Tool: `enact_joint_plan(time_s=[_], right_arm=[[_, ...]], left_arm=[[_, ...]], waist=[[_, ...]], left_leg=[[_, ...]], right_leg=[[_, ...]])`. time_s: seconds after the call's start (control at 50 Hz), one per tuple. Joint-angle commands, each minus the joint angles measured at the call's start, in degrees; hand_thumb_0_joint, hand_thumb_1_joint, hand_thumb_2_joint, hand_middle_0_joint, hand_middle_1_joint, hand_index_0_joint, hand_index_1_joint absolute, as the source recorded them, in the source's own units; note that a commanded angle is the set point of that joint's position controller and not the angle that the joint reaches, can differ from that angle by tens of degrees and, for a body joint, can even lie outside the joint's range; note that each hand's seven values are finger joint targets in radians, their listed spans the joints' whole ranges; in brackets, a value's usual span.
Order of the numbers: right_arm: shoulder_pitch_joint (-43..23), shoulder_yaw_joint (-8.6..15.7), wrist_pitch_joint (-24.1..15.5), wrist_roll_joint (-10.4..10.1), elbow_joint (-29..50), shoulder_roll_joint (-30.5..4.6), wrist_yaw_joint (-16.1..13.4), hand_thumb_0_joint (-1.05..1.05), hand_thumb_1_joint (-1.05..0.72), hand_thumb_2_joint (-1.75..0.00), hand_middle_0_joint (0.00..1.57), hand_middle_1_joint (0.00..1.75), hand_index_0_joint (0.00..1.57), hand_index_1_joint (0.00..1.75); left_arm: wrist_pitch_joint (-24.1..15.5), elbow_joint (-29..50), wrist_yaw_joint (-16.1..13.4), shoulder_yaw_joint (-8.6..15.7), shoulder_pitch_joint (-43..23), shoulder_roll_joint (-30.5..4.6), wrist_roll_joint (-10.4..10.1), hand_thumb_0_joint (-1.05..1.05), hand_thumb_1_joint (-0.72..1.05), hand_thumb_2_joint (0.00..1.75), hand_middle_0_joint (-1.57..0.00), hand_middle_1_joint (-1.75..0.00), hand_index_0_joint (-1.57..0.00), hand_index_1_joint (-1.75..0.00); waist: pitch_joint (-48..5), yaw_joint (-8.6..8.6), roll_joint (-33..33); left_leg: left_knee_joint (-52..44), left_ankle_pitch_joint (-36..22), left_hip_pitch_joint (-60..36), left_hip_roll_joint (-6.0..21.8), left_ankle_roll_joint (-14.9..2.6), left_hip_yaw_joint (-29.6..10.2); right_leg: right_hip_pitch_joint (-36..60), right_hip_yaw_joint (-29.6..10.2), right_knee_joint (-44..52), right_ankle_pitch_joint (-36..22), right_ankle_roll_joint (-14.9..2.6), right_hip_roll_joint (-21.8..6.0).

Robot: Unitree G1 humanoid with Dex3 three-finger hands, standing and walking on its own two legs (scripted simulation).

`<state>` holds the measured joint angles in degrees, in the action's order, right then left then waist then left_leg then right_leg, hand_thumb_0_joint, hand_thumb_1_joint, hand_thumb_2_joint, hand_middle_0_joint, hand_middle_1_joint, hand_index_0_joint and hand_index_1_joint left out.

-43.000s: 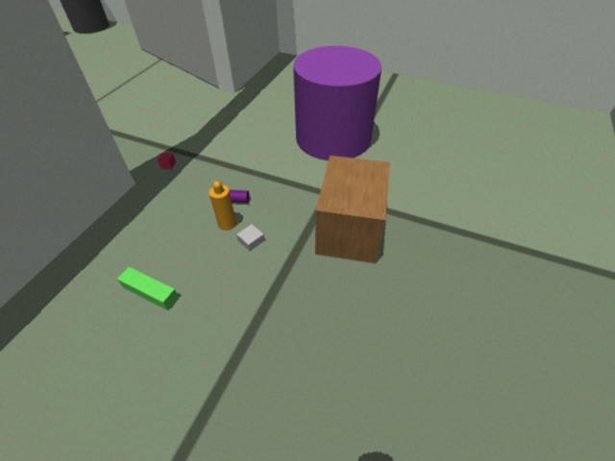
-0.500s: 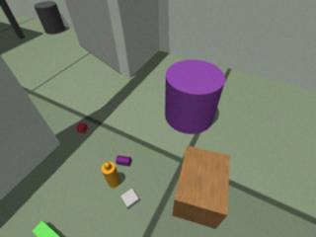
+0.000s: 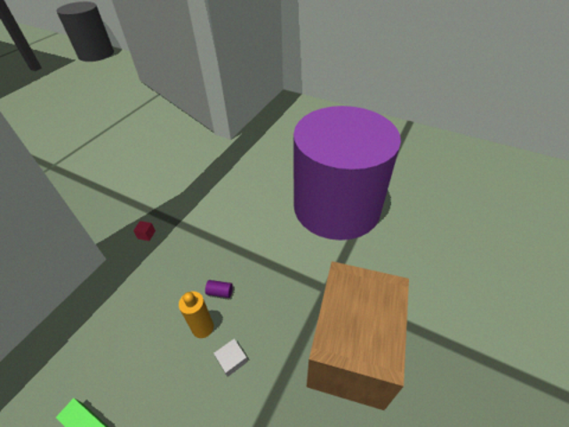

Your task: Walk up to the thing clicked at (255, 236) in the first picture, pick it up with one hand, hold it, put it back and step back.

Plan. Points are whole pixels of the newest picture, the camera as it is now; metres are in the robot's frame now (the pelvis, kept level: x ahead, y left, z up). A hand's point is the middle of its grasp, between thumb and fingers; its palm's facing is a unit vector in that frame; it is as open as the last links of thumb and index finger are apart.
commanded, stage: stand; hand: left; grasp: from above
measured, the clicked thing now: (230, 357) +0.47 +0.23 -0.76
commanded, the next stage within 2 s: step back in 1.36 s
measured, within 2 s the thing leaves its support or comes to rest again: neither
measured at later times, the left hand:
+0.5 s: hand out of the picture +0.09 +0.24 -0.16, palm faces +0.01 -0.94 -0.34, open 7.4 cm
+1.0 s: hand out of the picture +0.08 +0.25 -0.16, palm faces +0.00 -0.94 -0.33, open 7.4 cm
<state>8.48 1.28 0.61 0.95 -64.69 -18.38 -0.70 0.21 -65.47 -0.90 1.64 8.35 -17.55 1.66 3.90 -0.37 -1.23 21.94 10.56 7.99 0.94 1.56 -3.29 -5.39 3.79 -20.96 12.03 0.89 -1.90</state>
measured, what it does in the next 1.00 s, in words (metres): stands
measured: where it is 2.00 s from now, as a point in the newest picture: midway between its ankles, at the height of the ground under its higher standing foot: outside the picture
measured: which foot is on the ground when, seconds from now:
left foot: down 0.00-1.00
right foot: down 0.00-1.00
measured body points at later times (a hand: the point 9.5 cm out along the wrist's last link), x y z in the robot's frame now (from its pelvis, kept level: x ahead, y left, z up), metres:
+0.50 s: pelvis +0.02 +0.00 +0.00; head +0.03 -0.01 +0.45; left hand +0.09 +0.29 -0.13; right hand +0.09 -0.29 -0.14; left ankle +0.02 +0.14 -0.75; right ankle +0.00 -0.13 -0.75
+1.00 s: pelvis +0.02 +0.00 +0.00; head +0.03 +0.00 +0.45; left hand +0.09 +0.30 -0.13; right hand +0.09 -0.30 -0.14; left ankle +0.02 +0.14 -0.75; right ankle +0.00 -0.13 -0.75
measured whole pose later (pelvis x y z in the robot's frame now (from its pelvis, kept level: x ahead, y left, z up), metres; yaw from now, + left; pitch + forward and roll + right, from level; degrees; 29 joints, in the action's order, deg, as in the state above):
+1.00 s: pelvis +0.02 +0.00 +0.00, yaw +0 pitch -2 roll +0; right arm 6.6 0.2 0.0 0.6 -65.2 -19.2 -0.5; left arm 0.0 -65.9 -0.1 1.5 6.3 -18.4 1.1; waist 3.2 -0.3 -0.6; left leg 19.0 10.5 6.5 0.9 1.6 -3.0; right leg -4.0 3.7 -18.2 12.0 0.9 -1.9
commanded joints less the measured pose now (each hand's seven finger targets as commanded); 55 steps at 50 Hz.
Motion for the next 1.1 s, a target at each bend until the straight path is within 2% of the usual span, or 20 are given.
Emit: enact_joint_plan(time_s=[0.0,0.2,0.26,0.34,0.38,0.52,0.54,0.62,0.68,0.8,0.9,0.96,1.02,1.08], right_arm=[[-2.84,1.71,-1.63,0.17,3.22,-10.65,-0.55,0.0,-0.9,-0.9,0.2,0.3,0.2,0.3],[-2.55,1.2,-1.93,0.14,2.64,-11.02,-0.9,0.0,-0.9,-0.9,0.2,0.3,0.2,0.3],[-2.56,1.03,-2.04,0.0,2.46,-10.82,-0.91,0.0,-0.9,-0.9,0.2,0.3,0.2,0.3],[-3.17,1.03,-2.04,0.08,2.54,-11.52,-1.05,0.0,-0.9,-0.9,0.2,0.3,0.2,0.3],[-3.35,0.9,-1.95,0.05,2.56,-11.22,-0.99,0.0,-0.9,-0.9,0.2,0.3,0.2,0.3],[-4.43,1.15,-2.07,0.02,2.91,-11.67,-0.91,0.0,-0.9,-0.9,0.2,0.3,0.2,0.3],[-4.3,1.04,-2.07,-0.1,2.78,-11.56,-0.86,0.0,-0.9,-0.9,0.2,0.3,0.2,0.3],[-4.67,1.16,-2.08,-0.1,2.92,-11.63,-0.67,0.0,-0.9,-0.9,0.2,0.3,0.2,0.3],[-4.48,1.07,-2.09,-0.07,2.99,-11.59,-0.6,0.0,-0.9,-0.9,0.2,0.3,0.2,0.3],[-4.58,1.2,-2.12,-0.13,2.88,-12.04,-0.6,0.0,-0.9,-0.9,0.2,0.3,0.2,0.3],[-4.24,0.96,-1.99,-0.17,2.55,-12.07,-0.46,0.0,-0.9,-0.9,0.2,0.3,0.2,0.3],[-3.85,0.96,-2.14,-0.16,2.63,-12.28,-0.44,0.0,-0.9,-0.9,0.2,0.3,0.2,0.3],[-3.83,0.84,-2.11,-0.18,2.68,-12.07,-0.38,0.0,-0.9,-0.9,0.2,0.3,0.2,0.3],[-3.9,0.98,-2.19,-0.19,2.72,-12.67,-0.46,0.0,-0.9,-0.9,0.2,0.3,0.2,0.3]], left_arm=[[-1.36,2.98,-0.82,2.36,-1.56,-11.9,-0.33,0.0,0.9,0.9,-0.2,-0.3,-0.2,-0.3],[-1.38,2.7,-0.74,2.49,-2.86,-11.92,-0.77,0.0,0.9,0.9,-0.2,-0.3,-0.2,-0.3],[-1.48,2.53,-0.74,2.5,-2.54,-11.91,-0.9,0.0,0.9,0.9,-0.2,-0.3,-0.2,-0.3],[-1.37,2.76,-0.71,2.54,-3.44,-11.92,-0.78,0.0,0.9,0.9,-0.2,-0.3,-0.2,-0.3],[-1.27,2.67,-0.68,2.53,-3.81,-11.94,-0.76,0.0,0.9,0.9,-0.2,-0.3,-0.2,-0.3],[-1.44,2.72,-0.57,2.57,-4.09,-12.02,-0.69,0.0,0.9,0.9,-0.2,-0.3,-0.2,-0.3],[-1.43,2.57,-0.49,2.47,-3.81,-12.03,-0.74,0.0,0.9,0.9,-0.2,-0.3,-0.2,-0.3],[-1.49,2.84,-0.34,2.57,-4.3,-12.59,-0.65,0.0,0.9,0.9,-0.2,-0.3,-0.2,-0.3],[-1.66,3.17,-0.32,2.48,-5.01,-12.71,-0.67,0.0,0.9,0.9,-0.2,-0.3,-0.2,-0.3],[-1.77,3.29,-0.3,2.34,-4.28,-12.85,-0.74,0.0,0.9,0.9,-0.2,-0.3,-0.2,-0.3],[-1.63,2.93,-0.18,2.22,-4.06,-12.86,-0.89,0.0,0.9,0.9,-0.2,-0.3,-0.2,-0.3],[-1.75,3.15,-0.16,2.16,-3.49,-12.99,-0.84,0.0,0.9,0.9,-0.2,-0.3,-0.2,-0.3],[-1.77,3.09,-0.15,2.19,-3.72,-13.17,-0.85,0.0,0.9,0.9,-0.2,-0.3,-0.2,-0.3],[-1.68,3.18,-0.14,2.07,-3.31,-13.0,-0.94,0.0,0.9,0.9,-0.2,-0.3,-0.2,-0.3]], waist=[[-2.25,-0.51,0.55],[-4.81,-0.4,0.88],[-5.91,-0.49,1.12],[-5.58,-0.29,0.91],[-4.29,-0.24,1.23],[-4.69,-0.39,0.78],[-4.2,-0.37,0.79],[-3.76,-0.25,1.07],[-4.8,0.2,0.96],[-6.03,-0.12,0.65],[-4.26,-0.08,0.61],[-5.07,0.0,0.81],[-4.74,0.06,1.24],[-5.04,-0.27,0.29]], left_leg=[[-4.47,-2.61,1.59,4.57,-2.49,-4.39],[-3.52,-11.85,-0.82,5.44,-2.61,-3.69],[-2.96,-15.87,-2.15,5.52,-2.55,-3.4],[-3.39,-14.87,-1.62,5.61,-2.58,-3.15],[-4.18,-12.62,-0.74,5.37,-2.47,-3.19],[-3.86,-14.31,-1.52,5.74,-2.59,-3.16],[-4.37,-12.43,-1.33,5.55,-2.51,-3.2],[-5.17,-10.85,-1.18,5.58,-2.35,-3.46],[-4.53,-11.99,-1.19,5.78,-2.44,-3.28],[-4.29,-13.56,-1.56,5.99,-2.61,-3.26],[-5.26,-10.14,-0.16,5.56,-2.49,-3.45],[-4.86,-11.76,-0.85,5.75,-2.76,-3.38],[-5.05,-11.43,-0.85,5.7,-2.54,-3.59],[-4.72,-13.39,-1.14,5.9,-2.59,-3.78]], right_leg=[[-0.08,-5.57,4.86,-1.26,-1.27,-5.24],[2.23,-5.27,3.99,-9.66,-1.31,-5.77],[3.06,-4.9,3.48,-13.75,-1.1,-5.78],[3.17,-5.01,3.81,-13.2,-1.1,-5.82],[2.62,-4.86,4.37,-10.74,-0.89,-5.57],[2.79,-4.59,4.4,-11.42,-1.11,-5.8],[2.25,-4.82,4.85,-9.82,-1.0,-5.66],[1.52,-4.77,5.22,-7.44,-1.22,-5.53],[2.57,-5.09,5.21,-9.24,-1.26,-5.92],[3.61,-4.92,4.66,-11.13,-1.54,-6.21],[2.81,-4.98,5.26,-7.79,-1.44,-5.98],[3.06,-5.15,5.02,-9.74,-1.53,-6.18],[2.48,-4.75,4.89,-8.48,-1.41,-6.01],[2.83,-4.69,4.64,-10.02,-1.59,-6.13]])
